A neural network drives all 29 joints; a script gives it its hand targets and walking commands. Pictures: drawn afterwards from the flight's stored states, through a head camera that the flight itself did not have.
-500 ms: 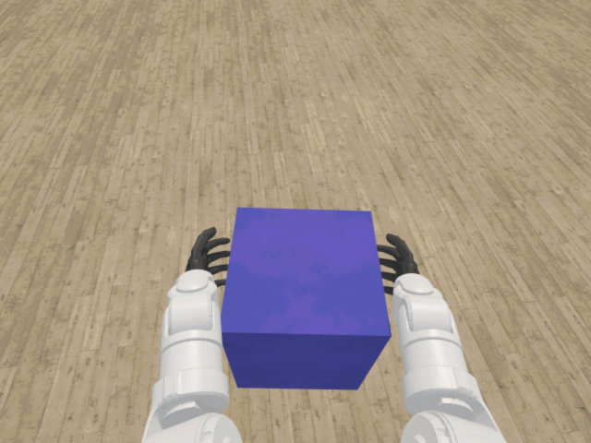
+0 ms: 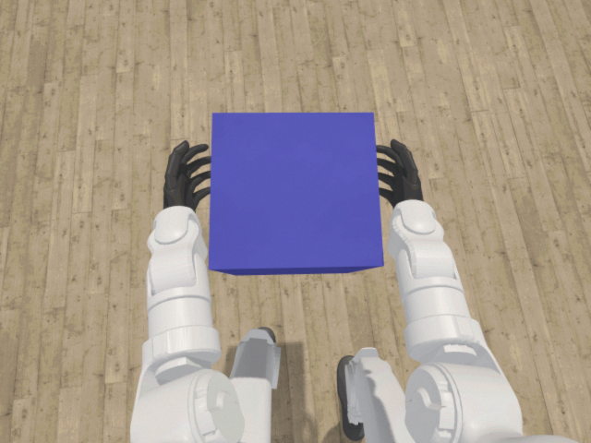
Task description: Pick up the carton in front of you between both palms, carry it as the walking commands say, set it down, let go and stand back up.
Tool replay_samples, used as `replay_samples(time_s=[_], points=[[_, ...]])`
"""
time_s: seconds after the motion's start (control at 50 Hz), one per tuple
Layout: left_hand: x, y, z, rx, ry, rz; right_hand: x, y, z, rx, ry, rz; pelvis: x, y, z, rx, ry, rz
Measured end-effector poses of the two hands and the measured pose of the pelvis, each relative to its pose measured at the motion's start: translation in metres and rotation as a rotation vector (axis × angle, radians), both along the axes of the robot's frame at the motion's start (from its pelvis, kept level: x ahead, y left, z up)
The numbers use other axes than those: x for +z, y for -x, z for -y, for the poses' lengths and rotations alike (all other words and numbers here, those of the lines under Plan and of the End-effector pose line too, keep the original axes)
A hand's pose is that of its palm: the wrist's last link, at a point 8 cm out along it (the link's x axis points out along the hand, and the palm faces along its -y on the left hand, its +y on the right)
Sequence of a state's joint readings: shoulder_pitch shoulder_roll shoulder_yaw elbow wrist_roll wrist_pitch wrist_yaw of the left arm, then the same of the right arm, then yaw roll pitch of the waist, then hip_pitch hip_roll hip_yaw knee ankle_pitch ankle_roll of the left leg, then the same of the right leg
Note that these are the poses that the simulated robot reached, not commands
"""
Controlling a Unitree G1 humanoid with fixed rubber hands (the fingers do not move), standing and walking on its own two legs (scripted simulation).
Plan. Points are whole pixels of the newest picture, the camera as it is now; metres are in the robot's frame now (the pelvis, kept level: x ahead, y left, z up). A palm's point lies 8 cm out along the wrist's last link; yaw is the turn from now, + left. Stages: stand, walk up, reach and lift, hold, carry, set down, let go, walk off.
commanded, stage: set down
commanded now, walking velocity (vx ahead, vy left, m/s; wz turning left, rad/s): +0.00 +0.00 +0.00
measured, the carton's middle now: (292, 208) +0.43 +0.07 -0.15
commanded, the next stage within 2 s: none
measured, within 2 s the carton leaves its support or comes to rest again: rests again in 1.84 s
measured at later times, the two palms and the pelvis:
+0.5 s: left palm (201, 221) +0.41 +0.23 -0.21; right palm (366, 194) +0.49 -0.06 -0.22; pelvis -0.03 +0.01 -0.13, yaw -1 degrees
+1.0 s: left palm (215, 236) +0.42 +0.25 -0.37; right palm (343, 200) +0.53 -0.03 -0.38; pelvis -0.05 -0.01 -0.23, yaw +1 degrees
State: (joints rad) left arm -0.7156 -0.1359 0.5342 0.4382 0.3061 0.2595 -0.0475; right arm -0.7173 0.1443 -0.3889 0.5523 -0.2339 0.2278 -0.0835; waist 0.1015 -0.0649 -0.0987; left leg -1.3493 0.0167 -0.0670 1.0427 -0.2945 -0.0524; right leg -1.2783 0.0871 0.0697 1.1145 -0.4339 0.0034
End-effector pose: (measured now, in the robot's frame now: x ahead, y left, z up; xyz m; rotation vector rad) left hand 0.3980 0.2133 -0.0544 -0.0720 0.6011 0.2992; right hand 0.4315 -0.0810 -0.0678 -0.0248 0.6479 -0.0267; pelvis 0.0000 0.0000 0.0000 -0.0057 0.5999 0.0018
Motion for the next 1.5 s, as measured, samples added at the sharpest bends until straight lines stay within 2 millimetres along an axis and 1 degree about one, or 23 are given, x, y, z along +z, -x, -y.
replay_samples(time_s=[0.08,0.22,0.34,0.44,0.6,0.7,0.9,1.1,1.16,1.26,1.34,1.5], points=[[-0.022,-0.001,-0.003,0.016,0.003,-0.042,-0.021,-0.006,-0.004,0.024,0.019,-0.041,-0.015,0.006,-0.002,-0.002,-0.001,-0.040],[-0.075,0.001,-0.012,0.050,-0.005,-0.069,-0.072,-0.018,-0.015,0.080,0.040,-0.063,-0.052,0.017,-0.006,0.003,0.002,-0.123],[-0.114,-0.008,-0.018,0.081,-0.002,-0.046,-0.109,-0.038,-0.023,0.118,0.047,-0.038,-0.089,0.026,-0.009,0.005,0.011,-0.177],[-0.143,-0.014,-0.019,0.100,0.000,-0.050,-0.136,-0.052,-0.026,0.141,0.052,-0.042,-0.115,0.031,-0.010,0.001,0.011,-0.204],[-0.187,-0.015,-0.019,0.120,-0.013,-0.087,-0.182,-0.061,-0.028,0.178,0.059,-0.073,-0.148,0.039,-0.010,-0.010,0.001,-0.231],[-0.218,-0.014,-0.023,0.140,-0.026,-0.101,-0.214,-0.068,-0.034,0.215,0.067,-0.081,-0.169,0.045,-0.007,-0.014,-0.011,-0.237],[-0.282,-0.019,-0.031,0.180,-0.033,-0.119,-0.279,-0.088,-0.047,0.287,0.095,-0.088,-0.213,0.053,0.002,-0.017,-0.032,-0.227],[-0.348,-0.022,-0.033,0.194,-0.022,-0.170,-0.345,-0.101,-0.051,0.345,0.124,-0.128,-0.245,0.053,0.007,-0.024,-0.048,-0.205],[-0.356,-0.028,-0.037,0.176,-0.032,-0.185,-0.362,-0.104,-0.053,0.358,0.122,-0.140,-0.252,0.052,0.009,-0.022,-0.053,-0.200],[-0.361,-0.036,-0.045,0.190,-0.033,-0.157,-0.375,-0.111,-0.061,0.368,0.114,-0.125,-0.262,0.049,0.010,-0.020,-0.061,-0.192],[-0.363,-0.037,-0.049,0.191,-0.034,-0.153,-0.379,-0.113,-0.065,0.368,0.102,-0.125,-0.265,0.047,0.009,-0.022,-0.064,-0.184],[-0.365,-0.035,-0.050,0.179,-0.035,-0.149,-0.381,-0.111,-0.064,0.373,0.077,-0.120,-0.271,0.048,0.009,-0.021,-0.071,-0.180]])
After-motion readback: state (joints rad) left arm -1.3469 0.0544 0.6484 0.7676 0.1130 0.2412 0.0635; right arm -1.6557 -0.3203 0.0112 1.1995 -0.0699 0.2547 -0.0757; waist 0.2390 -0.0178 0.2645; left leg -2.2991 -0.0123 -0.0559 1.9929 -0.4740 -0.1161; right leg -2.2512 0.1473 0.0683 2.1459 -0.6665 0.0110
